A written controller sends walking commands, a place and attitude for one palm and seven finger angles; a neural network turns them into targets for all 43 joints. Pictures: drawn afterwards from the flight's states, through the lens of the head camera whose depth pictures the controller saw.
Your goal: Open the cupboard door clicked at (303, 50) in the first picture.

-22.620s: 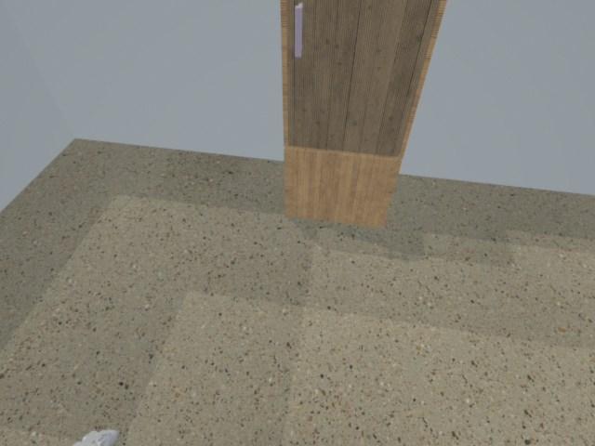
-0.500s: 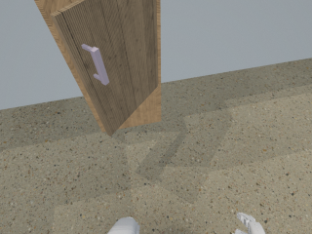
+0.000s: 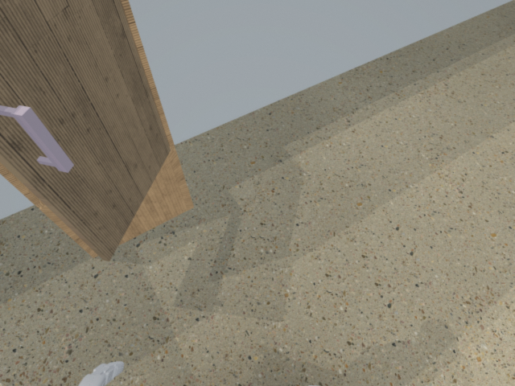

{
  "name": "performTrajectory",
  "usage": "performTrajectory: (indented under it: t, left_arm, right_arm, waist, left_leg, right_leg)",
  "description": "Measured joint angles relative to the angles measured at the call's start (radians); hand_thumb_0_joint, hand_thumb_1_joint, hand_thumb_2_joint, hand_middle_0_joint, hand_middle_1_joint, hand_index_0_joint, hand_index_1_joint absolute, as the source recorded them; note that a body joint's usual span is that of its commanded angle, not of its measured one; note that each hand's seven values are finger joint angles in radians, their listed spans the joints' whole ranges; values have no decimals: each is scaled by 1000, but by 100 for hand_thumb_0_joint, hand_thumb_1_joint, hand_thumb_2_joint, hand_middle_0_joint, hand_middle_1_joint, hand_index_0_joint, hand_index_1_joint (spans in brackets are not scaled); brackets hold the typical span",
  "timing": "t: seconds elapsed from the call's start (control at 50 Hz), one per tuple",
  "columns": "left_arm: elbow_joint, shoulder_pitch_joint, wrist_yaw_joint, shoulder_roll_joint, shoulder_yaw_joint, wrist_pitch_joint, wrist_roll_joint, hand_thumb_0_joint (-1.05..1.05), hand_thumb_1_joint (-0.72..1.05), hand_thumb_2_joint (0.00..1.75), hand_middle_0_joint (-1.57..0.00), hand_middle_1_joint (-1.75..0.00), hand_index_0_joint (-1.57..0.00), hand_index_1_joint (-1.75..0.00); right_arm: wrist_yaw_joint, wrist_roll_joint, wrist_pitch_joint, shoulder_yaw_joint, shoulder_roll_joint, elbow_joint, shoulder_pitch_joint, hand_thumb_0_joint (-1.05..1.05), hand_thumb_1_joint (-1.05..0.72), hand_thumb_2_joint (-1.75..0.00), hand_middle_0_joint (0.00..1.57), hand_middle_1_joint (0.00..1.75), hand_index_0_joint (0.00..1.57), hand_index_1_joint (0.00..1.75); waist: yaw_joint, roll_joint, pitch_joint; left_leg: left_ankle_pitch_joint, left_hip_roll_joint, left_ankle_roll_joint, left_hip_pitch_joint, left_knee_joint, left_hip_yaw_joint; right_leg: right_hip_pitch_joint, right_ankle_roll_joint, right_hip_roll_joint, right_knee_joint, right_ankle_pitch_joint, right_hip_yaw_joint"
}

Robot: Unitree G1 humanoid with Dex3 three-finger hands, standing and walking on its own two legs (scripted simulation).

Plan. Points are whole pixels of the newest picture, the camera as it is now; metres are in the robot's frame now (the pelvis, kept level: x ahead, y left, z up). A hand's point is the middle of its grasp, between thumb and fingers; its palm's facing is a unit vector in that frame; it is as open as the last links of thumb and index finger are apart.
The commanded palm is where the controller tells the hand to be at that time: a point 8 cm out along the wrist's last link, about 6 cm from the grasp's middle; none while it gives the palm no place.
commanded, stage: walk to a spot facing it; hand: left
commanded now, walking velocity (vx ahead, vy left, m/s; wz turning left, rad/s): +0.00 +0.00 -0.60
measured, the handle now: (35, 140) +0.45 +0.39 +0.10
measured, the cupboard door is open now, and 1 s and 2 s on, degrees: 43 43 43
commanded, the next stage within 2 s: none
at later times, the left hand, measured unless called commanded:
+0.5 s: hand (163, 358) +0.17 +0.18 -0.15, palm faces -0.29 -0.94 -0.20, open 7.4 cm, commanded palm none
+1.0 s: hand (199, 332) +0.22 +0.13 -0.17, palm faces -0.52 -0.84 -0.18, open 7.4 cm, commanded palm none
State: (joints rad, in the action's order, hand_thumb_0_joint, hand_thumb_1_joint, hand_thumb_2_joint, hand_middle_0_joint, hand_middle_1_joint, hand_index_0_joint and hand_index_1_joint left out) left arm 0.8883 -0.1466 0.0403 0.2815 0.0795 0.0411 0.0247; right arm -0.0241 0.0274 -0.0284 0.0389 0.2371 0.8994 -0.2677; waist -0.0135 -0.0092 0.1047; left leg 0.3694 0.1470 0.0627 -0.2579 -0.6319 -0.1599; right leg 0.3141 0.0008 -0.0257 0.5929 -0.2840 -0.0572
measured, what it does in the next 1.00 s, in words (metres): walks ahead, turning right: left foot, then right foot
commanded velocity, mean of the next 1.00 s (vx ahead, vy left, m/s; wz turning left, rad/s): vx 0.18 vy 0.00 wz -0.58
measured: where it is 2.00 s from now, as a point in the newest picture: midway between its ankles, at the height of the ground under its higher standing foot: (362, 318)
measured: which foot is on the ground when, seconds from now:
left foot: down 0.00-0.00, up 0.02-0.32, down 0.34-0.64, up 0.66-0.98, down 1.00-1.00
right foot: down 0.00-0.32, up 0.34-0.62, down 0.64-0.98, up 1.00-1.00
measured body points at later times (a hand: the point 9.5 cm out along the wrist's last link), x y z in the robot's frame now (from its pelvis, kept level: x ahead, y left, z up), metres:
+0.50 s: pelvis +0.02 +0.01 +0.01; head +0.07 +0.02 +0.46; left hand +0.19 +0.23 -0.14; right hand -0.01 -0.24 -0.12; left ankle +0.06 +0.13 -0.72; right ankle -0.04 -0.10 -0.66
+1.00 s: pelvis +0.13 -0.04 +0.00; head +0.16 -0.05 +0.45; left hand +0.25 +0.17 -0.15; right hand +0.07 -0.32 -0.12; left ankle +0.25 +0.02 -0.73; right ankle -0.02 -0.11 -0.72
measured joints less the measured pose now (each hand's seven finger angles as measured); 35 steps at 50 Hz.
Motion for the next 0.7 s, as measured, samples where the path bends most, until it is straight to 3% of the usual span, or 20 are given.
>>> performTrajectory:
  t: [0.06,0.1,0.14,0.24,0.32,0.34,0.38,0.42,0.46,0.56,0.64,0.66,0.7]
  left_arm:
    - [2,23,-23,-24,-9,-21,-2,0,91,90,-20,-30,-20,-30]
    - [-2,21,-37,-35,-12,-20,-2,0,91,90,-20,-30,-20,-30]
    - [0,13,-45,-42,-15,-13,-1,0,91,90,-20,-30,-20,-30]
    - [10,-7,-40,-56,-22,3,7,0,90,90,-20,-30,-20,-30]
    - [9,-19,-34,-61,-19,13,2,0,90,90,-20,-30,-20,-30]
    - [6,-22,-32,-64,-18,17,-3,0,90,90,-20,-30,-20,-30]
    - [9,-11,-25,-50,-9,23,-3,0,90,90,-20,-30,-20,-30]
    - [14,-4,-16,-38,2,24,2,0,90,90,-20,-30,-20,-30]
    - [13,1,-9,-33,8,23,2,0,91,90,-20,-30,-20,-30]
    - [11,-4,2,-40,5,20,0,0,91,90,-20,-30,-20,-30]
    - [16,-22,11,-41,-4,3,5,0,91,90,-20,-30,-20,-30]
    - [20,-22,7,-43,-3,-8,7,0,91,90,-20,-30,-20,-30]
    - [28,-25,-7,-59,-7,-25,2,0,91,90,-20,-30,-20,-30]
  right_arm:
    - [-4,-11,-32,15,35,26,28,1,-90,-89,20,29,20,30]
    - [-6,-15,-41,20,40,35,51,1,-91,-89,20,29,20,30]
    - [-4,-16,-42,22,35,31,66,1,-91,-90,20,29,20,30]
    - [6,-18,-30,20,9,0,86,1,-91,-90,20,29,20,30]
    - [3,-19,-2,7,-10,-22,80,1,-91,-90,20,29,20,30]
    - [1,-14,10,3,-7,-29,71,1,-91,-90,20,29,20,30]
    - [-5,-1,20,-8,-27,-27,67,1,-91,-90,20,29,20,30]
    - [-6,7,25,-21,-44,-25,49,1,-91,-89,20,29,20,30]
    - [-7,10,24,-26,-53,-20,31,1,-90,-89,20,29,20,30]
    - [-2,13,20,-22,-48,-6,5,1,-90,-89,21,30,21,30]
    - [11,8,15,-8,-24,4,-31,1,-90,-89,21,30,21,30]
    - [14,2,7,-2,-16,14,-33,1,-90,-89,21,30,21,30]
    - [19,-3,-19,7,5,41,-20,1,-90,-89,21,30,20,30]
  waist:
    - [-6,-31,29]
    - [-9,-26,39]
    - [-9,-9,35]
    - [-9,23,7]
    - [-5,31,-22]
    - [-7,16,-34]
    - [-2,36,-27]
    - [3,46,-26]
    - [9,42,-26]
    - [7,4,-27]
    - [-8,-15,-50]
    - [-5,-18,-50]
    - [-2,-33,-36]
  left_leg:
    - [162,-23,5,-115,-295,84]
    - [147,-48,10,-175,-420,112]
    - [111,-63,15,-209,-447,117]
    - [58,-94,11,-193,-291,120]
    - [-19,-112,-9,-87,-7,125]
    - [-73,-99,-33,-77,47,135]
    - [-84,-92,-58,-85,18,110]
    - [-77,-78,-60,-66,37,89]
    - [-90,-61,-53,-39,79,72]
    - [-97,-9,-33,7,123,16]
    - [-24,27,-6,-3,29,-34]
    - [63,27,-2,-27,-48,-25]
    - [152,-3,-3,-101,-246,50]
  right_leg:
    - [19,26,28,40,-40,29]
    - [8,25,38,21,-22,57]
    - [-6,23,44,-10,2,88]
    - [-19,15,59,-51,29,154]
    - [9,-4,86,-17,14,196]
    - [34,-5,102,23,-30,190]
    - [99,-15,92,202,-168,160]
    - [155,-28,75,383,-204,114]
    - [176,-43,49,459,-193,69]
    - [101,-44,9,265,-193,-4]
    - [-28,-4,7,-18,-139,-34]
    - [-23,12,9,-26,-53,-25]
    - [-25,30,20,8,-30,-17]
